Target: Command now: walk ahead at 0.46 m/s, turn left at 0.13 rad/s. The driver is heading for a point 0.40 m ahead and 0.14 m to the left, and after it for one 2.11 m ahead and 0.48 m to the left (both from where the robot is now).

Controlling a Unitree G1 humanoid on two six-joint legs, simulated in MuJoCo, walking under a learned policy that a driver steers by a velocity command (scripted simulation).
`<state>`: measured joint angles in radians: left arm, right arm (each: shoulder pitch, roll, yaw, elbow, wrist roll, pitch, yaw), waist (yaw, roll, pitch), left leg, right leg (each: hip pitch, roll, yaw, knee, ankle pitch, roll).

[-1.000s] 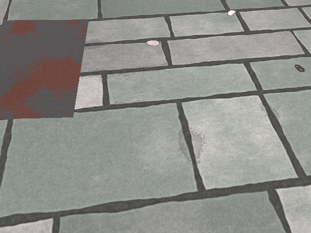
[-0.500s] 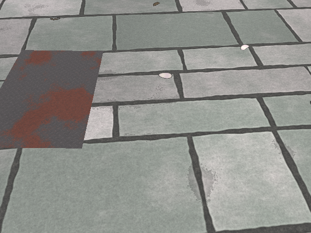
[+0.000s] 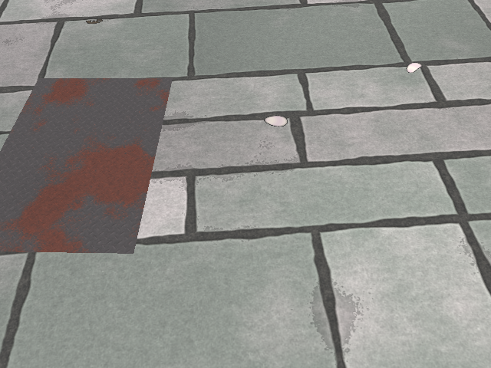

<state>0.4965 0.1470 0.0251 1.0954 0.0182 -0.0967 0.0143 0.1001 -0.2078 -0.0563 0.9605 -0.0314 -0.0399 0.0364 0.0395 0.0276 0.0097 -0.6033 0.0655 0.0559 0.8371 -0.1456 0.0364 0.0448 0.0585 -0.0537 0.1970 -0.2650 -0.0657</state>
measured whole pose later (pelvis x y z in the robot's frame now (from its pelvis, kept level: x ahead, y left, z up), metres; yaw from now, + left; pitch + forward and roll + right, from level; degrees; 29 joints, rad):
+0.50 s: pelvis +0.26 +0.06 +0.00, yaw +14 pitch +1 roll +0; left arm 0.06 0.23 0.05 0.83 0.03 -0.04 0.00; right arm 0.36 -0.22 -0.07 0.98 0.00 -0.05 0.00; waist -0.05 -0.03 0.07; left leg -0.14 -0.15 -0.06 0.34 -0.19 0.14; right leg -0.67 -0.09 0.04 0.92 -0.17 0.04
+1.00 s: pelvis +0.39 +0.05 +0.00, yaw +20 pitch -1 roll +1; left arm 0.21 0.20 0.00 0.90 0.02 -0.02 0.02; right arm 0.21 -0.24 -0.04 0.95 -0.01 0.06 -0.02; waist 0.01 0.02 0.06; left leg -0.26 -0.03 -0.08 0.70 -0.45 -0.01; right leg -0.29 0.04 -0.04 0.41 -0.10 -0.07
